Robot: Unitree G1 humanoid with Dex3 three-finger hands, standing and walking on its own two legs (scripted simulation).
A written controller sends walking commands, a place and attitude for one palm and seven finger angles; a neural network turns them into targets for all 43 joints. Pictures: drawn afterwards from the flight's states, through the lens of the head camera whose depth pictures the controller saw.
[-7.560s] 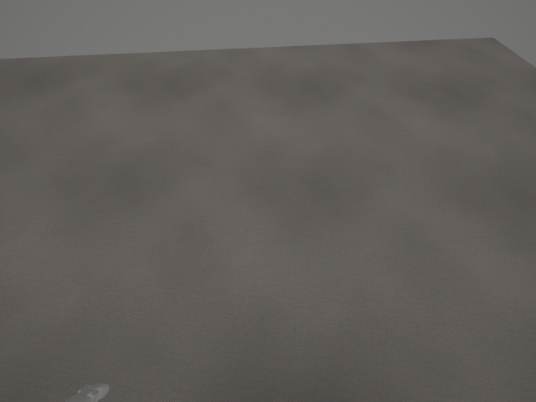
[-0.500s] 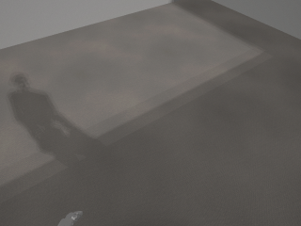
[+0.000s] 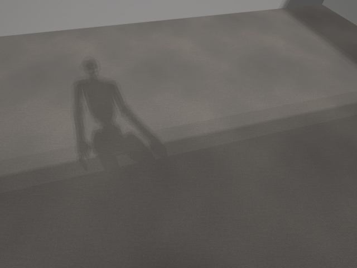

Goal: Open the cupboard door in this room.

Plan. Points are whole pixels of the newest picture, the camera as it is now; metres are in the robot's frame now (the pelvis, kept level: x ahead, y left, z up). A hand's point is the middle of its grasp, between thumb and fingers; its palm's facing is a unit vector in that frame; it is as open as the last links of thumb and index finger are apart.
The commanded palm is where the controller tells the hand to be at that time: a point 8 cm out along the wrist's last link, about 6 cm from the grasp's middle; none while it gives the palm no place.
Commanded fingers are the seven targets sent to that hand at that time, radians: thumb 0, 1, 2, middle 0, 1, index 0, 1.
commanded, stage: turn or walk to find it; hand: left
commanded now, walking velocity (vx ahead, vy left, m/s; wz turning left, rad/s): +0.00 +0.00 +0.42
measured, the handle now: out of the picture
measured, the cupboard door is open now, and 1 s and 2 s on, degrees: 0 0 0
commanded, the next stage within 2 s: none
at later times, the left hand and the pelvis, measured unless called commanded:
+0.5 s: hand out of the picture +0.05 +0.19 -0.14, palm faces +0.20 -0.94 -0.29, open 7.4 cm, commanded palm none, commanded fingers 0.00 0.90 0.90 -0.20 -0.30 -0.20 -0.30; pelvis -0.02 -0.03 +0.00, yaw +12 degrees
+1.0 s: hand out of the picture -0.13 +0.20 -0.18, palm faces +0.46 -0.85 -0.25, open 7.4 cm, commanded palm none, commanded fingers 0.00 0.90 0.90 -0.20 -0.30 -0.20 -0.30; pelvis -0.05 +0.00 +0.00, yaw +24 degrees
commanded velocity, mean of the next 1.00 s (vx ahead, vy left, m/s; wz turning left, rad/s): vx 0.00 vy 0.00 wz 0.42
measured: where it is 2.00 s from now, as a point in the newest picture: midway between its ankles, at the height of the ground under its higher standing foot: outside the picture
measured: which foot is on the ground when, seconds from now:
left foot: down 0.00-0.44, up 0.46-0.90, down 0.92-1.00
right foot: down 0.00-0.00, up 0.02-0.42, down 0.44-0.92, up 0.94-1.00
